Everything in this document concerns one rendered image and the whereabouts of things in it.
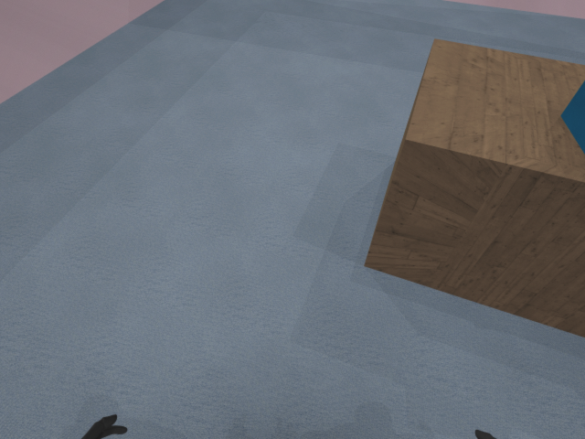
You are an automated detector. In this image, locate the pedestal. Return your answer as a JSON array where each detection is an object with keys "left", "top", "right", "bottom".
[{"left": 364, "top": 38, "right": 585, "bottom": 337}]

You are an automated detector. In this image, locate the robot left hand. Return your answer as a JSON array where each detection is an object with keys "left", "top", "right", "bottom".
[{"left": 81, "top": 414, "right": 127, "bottom": 439}]

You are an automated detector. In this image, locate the carton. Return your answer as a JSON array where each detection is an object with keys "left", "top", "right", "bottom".
[{"left": 560, "top": 81, "right": 585, "bottom": 154}]

